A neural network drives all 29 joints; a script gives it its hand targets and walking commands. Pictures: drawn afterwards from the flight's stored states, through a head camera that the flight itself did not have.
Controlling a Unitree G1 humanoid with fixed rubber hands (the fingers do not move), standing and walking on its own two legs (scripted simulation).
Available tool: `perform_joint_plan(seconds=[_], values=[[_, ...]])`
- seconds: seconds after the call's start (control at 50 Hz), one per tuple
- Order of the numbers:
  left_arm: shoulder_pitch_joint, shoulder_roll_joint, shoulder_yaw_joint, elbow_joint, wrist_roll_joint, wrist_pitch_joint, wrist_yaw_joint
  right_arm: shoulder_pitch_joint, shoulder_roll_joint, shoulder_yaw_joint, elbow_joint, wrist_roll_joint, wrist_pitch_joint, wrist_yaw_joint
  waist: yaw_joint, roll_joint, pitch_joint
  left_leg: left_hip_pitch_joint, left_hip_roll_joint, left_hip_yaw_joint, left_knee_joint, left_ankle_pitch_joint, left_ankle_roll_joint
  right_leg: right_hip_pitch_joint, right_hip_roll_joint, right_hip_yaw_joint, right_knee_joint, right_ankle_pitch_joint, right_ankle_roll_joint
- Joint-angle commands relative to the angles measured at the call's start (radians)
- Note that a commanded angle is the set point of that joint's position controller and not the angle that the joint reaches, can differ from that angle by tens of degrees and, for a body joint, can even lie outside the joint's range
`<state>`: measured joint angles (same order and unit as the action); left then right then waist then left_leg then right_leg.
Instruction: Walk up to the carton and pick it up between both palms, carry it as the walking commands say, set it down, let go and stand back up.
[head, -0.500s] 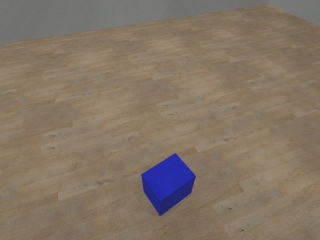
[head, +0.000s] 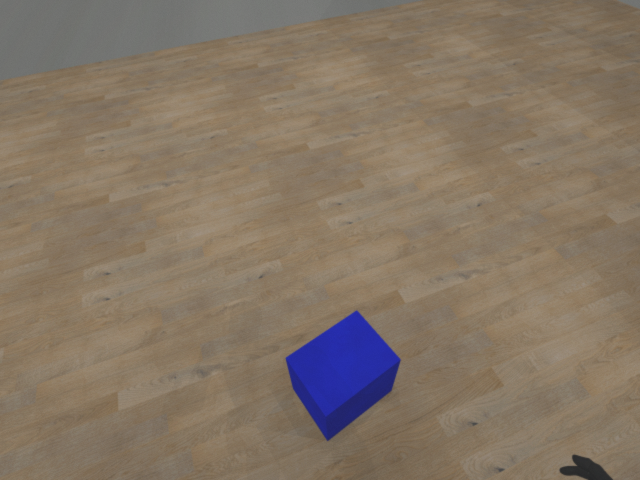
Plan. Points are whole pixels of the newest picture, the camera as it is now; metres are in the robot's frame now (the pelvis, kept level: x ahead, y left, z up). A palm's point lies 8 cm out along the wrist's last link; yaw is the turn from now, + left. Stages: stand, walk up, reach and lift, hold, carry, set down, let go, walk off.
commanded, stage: walk up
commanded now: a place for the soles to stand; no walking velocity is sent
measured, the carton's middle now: (342, 375) +0.50 -0.03 -0.63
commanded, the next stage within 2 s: none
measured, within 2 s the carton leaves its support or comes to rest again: neither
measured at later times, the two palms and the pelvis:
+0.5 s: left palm out of the picture +0.08 +0.33 -0.08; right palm out of the picture +0.07 -0.34 -0.09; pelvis +0.00 -0.01 +0.00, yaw +2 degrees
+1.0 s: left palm out of the picture +0.09 +0.19 -0.07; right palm out of the picture +0.14 -0.51 -0.05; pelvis +0.04 -0.15 +0.01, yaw +12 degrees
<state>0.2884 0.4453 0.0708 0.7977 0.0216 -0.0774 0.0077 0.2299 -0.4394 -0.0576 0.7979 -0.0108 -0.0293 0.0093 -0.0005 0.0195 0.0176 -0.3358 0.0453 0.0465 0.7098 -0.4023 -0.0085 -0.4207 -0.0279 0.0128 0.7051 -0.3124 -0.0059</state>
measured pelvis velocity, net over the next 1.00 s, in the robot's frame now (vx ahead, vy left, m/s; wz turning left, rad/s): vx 0.04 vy -0.15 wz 0.21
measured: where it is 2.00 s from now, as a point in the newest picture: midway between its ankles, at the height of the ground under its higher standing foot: outside the picture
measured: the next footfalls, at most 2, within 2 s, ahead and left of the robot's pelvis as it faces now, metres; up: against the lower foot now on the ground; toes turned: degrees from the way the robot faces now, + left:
right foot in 0.74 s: +0.13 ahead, -0.22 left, +0.00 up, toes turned +5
left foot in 1.12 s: +0.11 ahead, -0.01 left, +0.00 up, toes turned +18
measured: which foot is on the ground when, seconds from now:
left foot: down 0.00-0.74, up 0.76-1.00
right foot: down 0.00-0.44, up 0.46-0.72, down 0.74-1.00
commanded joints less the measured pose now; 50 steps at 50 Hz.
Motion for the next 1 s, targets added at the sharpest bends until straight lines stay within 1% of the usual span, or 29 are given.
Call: perform_joint_plan(seconds=[0.0, 0.04, 0.08, 0.16, 0.22, 0.3, 0.38, 0.4, 0.42, 0.44, 0.46, 0.48, 0.5, 0.52, 0.54, 0.58, 0.62, 0.64, 0.66, 0.68, 0.7, 0.72, 0.74, 0.76, 0.78, 0.82, 0.9, 0.94, 0.98], values=[[-0.047, 0.177, 0.01, -0.017, -0.015, -0.006, 0.018, -0.013, -0.182, -0.037, -0.026, 0.002, -0.009, -0.008, -0.024, -0.007, -0.114, 0.068, 0.093, -0.09, -0.112, 0.192, 0.1, 0.084, -0.09, 0.093, -0.033, 0.33, -0.091], [-0.042, 0.174, 0.012, -0.011, -0.014, -0.003, 0.017, -0.042, -0.191, -0.036, -0.026, -0.001, -0.008, -0.006, -0.011, 0.018, -0.105, 0.048, 0.113, -0.106, -0.147, 0.161, 0.113, 0.092, -0.061, 0.057, -0.026, 0.253, -0.074], [-0.039, 0.174, 0.014, 0.0, -0.009, -0.002, 0.014, -0.069, -0.185, -0.034, -0.028, 0.0, -0.005, -0.004, -0.005, 0.009, -0.095, 0.026, 0.108, -0.102, -0.147, 0.122, 0.11, 0.11, -0.06, 0.06, -0.05, 0.231, -0.072], [-0.063, 0.196, 0.016, 0.0, -0.001, -0.006, 0.014, -0.065, -0.168, -0.03, -0.015, 0.001, 0.0, -0.003, -0.019, -0.02, -0.097, 0.031, 0.071, -0.077, -0.114, 0.079, 0.085, 0.099, -0.106, 0.145, -0.108, 0.214, -0.099], [-0.08, 0.188, 0.011, 0.005, -0.004, -0.004, 0.012, -0.061, -0.17, -0.03, -0.003, -0.001, 0.002, -0.001, -0.022, -0.038, -0.083, 0.042, 0.07, -0.085, -0.137, 0.054, 0.085, 0.069, -0.098, 0.144, -0.125, 0.169, -0.095], [-0.077, 0.183, 0.01, 0.013, -0.004, 0.0, 0.011, -0.075, -0.178, -0.029, 0.006, -0.003, 0.001, 0.001, -0.014, -0.001, -0.083, 0.027, 0.08, -0.101, -0.164, 0.037, 0.089, 0.086, -0.075, 0.121, -0.119, 0.127, -0.077], [-0.081, 0.181, 0.01, 0.022, -0.003, 0.0, 0.01, -0.076, -0.179, -0.03, 0.018, -0.005, 0.001, 0.002, -0.017, -0.005, -0.079, 0.034, 0.082, -0.105, -0.165, 0.057, 0.089, 0.086, -0.074, 0.119, -0.121, 0.139, -0.077], [-0.192, 0.249, 0.087, -0.136, 0.093, 0.051, -0.045, 0.22, -0.305, -0.079, 0.067, 0.013, -0.023, -0.056, -0.061, -0.166, -0.077, 0.052, 0.176, -0.349, -0.252, 0.066, 0.15, 0.005, -0.032, 0.022, 0.055, -0.061, -0.08], [-0.248, 0.198, 0.078, -0.173, 0.087, 0.078, -0.059, 0.291, -0.392, -0.104, 0.097, 0.002, -0.036, -0.08, -0.087, 0.01, -0.019, 0.199, 0.314, -0.595, -0.324, 0.013, 0.24, -0.257, 0.0, -0.017, 0.211, -0.171, -0.039], [-0.281, 0.187, 0.074, -0.204, 0.09, 0.094, -0.071, 0.306, -0.429, -0.125, 0.095, -0.001, -0.048, -0.092, -0.093, 0.063, 0.041, 0.284, 0.421, -0.734, -0.345, 0.102, 0.316, -0.449, -0.037, 0.05, 0.354, -0.244, -0.016], [-0.263, 0.195, 0.07, -0.217, 0.085, 0.104, -0.08, 0.272, -0.414, -0.123, 0.076, 0.005, -0.056, -0.107, -0.056, 0.008, 0.053, 0.29, 0.422, -0.711, -0.313, 0.19, 0.324, -0.476, -0.065, 0.102, 0.392, -0.224, -0.007], [-0.24, 0.196, 0.067, -0.219, 0.078, 0.109, -0.089, 0.239, -0.399, -0.116, 0.059, 0.009, -0.058, -0.116, -0.028, -0.005, 0.048, 0.288, 0.387, -0.639, -0.287, 0.255, 0.306, -0.48, -0.066, 0.113, 0.392, -0.205, -0.005], [-0.226, 0.199, 0.069, -0.218, 0.071, 0.11, -0.095, 0.209, -0.38, -0.106, 0.043, 0.01, -0.058, -0.121, -0.009, -0.032, 0.061, 0.243, 0.328, -0.54, -0.263, 0.296, 0.269, -0.424, -0.06, 0.114, 0.357, -0.2, -0.002], [-0.203, 0.186, 0.07, -0.227, 0.064, 0.11, -0.103, 0.196, -0.369, -0.101, 0.029, 0.002, -0.061, -0.119, 0.0, 0.003, 0.054, 0.192, 0.274, -0.469, -0.249, 0.344, 0.241, -0.35, -0.04, 0.087, 0.318, -0.218, -0.003], [-0.213, 0.182, 0.075, -0.238, 0.064, 0.113, -0.11, 0.21, -0.371, -0.1, 0.025, -0.003, -0.065, -0.119, -0.012, 0.034, 0.06, 0.139, 0.236, -0.44, -0.243, 0.375, 0.23, -0.29, -0.023, 0.062, 0.303, -0.232, 0.003], [-0.232, 0.172, 0.087, -0.27, 0.059, 0.122, -0.116, 0.25, -0.392, -0.106, 0.017, -0.014, -0.068, -0.119, -0.03, 0.13, 0.04, 0.102, 0.226, -0.432, -0.227, 0.389, 0.233, -0.237, -0.011, 0.033, 0.282, -0.228, 0.01], [-0.245, 0.183, 0.093, -0.289, 0.053, 0.124, -0.117, 0.244, -0.401, -0.109, -0.006, -0.017, -0.064, -0.123, -0.027, 0.188, 0.039, 0.068, 0.222, -0.427, -0.203, 0.337, 0.235, -0.195, -0.008, 0.023, 0.217, -0.227, 0.004], [-0.219, 0.193, 0.099, -0.28, 0.048, 0.122, -0.119, 0.224, -0.407, -0.11, -0.013, -0.019, -0.062, -0.125, -0.008, 0.225, 0.029, 0.027, 0.218, -0.398, -0.184, 0.322, 0.224, -0.128, -0.005, 0.02, 0.167, -0.224, -0.003], [-0.166, 0.201, 0.104, -0.264, 0.049, 0.119, -0.118, 0.198, -0.39, -0.102, -0.029, -0.017, -0.057, -0.126, 0.022, 0.2, 0.015, -0.038, 0.191, -0.364, -0.144, 0.284, 0.208, -0.004, 0.01, 0.004, 0.057, -0.183, -0.005], [-0.049, 0.223, 0.12, -0.225, 0.056, 0.111, -0.111, 0.174, -0.347, -0.084, -0.039, -0.018, -0.052, -0.127, 0.085, 0.131, -0.027, -0.193, 0.125, -0.26, -0.006, 0.214, 0.159, 0.238, 0.018, 0.019, -0.097, -0.11, -0.016], [0.089, 0.325, 0.156, -0.187, 0.076, 0.102, -0.1, 0.194, -0.228, -0.041, -0.055, -0.006, -0.052, -0.128, 0.161, -0.226, -0.053, -0.392, -0.019, -0.092, 0.306, -0.023, 0.086, 0.379, -0.137, 0.248, -0.317, -0.276, -0.036], [0.055, 0.397, 0.16, -0.203, 0.06, 0.103, -0.089, 0.179, -0.196, -0.02, -0.074, 0.002, -0.045, -0.136, 0.153, -0.317, -0.02, -0.528, -0.078, -0.042, 0.427, -0.284, 0.036, 0.309, -0.372, 0.512, -0.459, -0.307, -0.112], [0.0, 0.372, 0.15, -0.207, 0.045, 0.104, -0.084, 0.151, -0.255, -0.037, -0.058, 0.008, -0.042, -0.144, 0.118, -0.165, -0.008, -0.491, -0.029, -0.115, 0.483, -0.224, 0.056, 0.252, -0.341, 0.473, -0.48, -0.336, -0.141], [-0.043, 0.319, 0.14, -0.21, 0.037, 0.102, -0.081, 0.172, -0.275, -0.047, -0.024, 0.011, -0.035, -0.14, 0.087, -0.102, 0.015, -0.457, -0.005, -0.117, 0.487, -0.134, 0.063, 0.23, -0.288, 0.355, -0.449, -0.311, -0.091], [-0.071, 0.286, 0.137, -0.215, 0.048, 0.1, -0.077, 0.217, -0.283, -0.051, -0.001, 0.016, -0.032, -0.126, 0.065, -0.105, 0.029, -0.447, 0.013, -0.083, 0.448, -0.062, 0.053, 0.232, -0.248, 0.28, -0.398, -0.253, -0.092], [-0.102, 0.234, 0.121, -0.216, 0.057, 0.1, -0.078, 0.293, -0.285, -0.059, 0.037, 0.015, -0.027, -0.117, 0.031, -0.158, 0.03, -0.374, 0.011, -0.051, 0.389, 0.001, 0.032, 0.202, -0.184, 0.158, -0.368, -0.183, -0.089], [-0.092, 0.204, 0.105, -0.254, 0.065, 0.115, -0.089, 0.316, -0.264, -0.058, 0.03, 0.008, -0.031, -0.111, 0.039, -0.224, 0.025, -0.289, 0.004, 0.042, 0.22, 0.021, 0.02, 0.156, -0.203, 0.087, -0.361, -0.236, -0.183], [-0.102, 0.206, 0.105, -0.27, 0.063, 0.122, -0.094, 0.332, -0.255, -0.058, 0.031, 0.007, -0.033, -0.108, 0.038, -0.251, 0.039, -0.254, 0.0, 0.066, 0.164, 0.024, 0.022, 0.129, -0.215, 0.074, -0.368, -0.289, -0.205], [-0.12, 0.201, 0.098, -0.28, 0.062, 0.13, -0.098, 0.363, -0.257, -0.063, 0.039, 0.007, -0.042, -0.108, 0.033, -0.246, 0.034, -0.178, -0.006, 0.091, 0.094, 0.034, 0.024, 0.107, -0.211, 0.041, -0.324, -0.261, -0.226]])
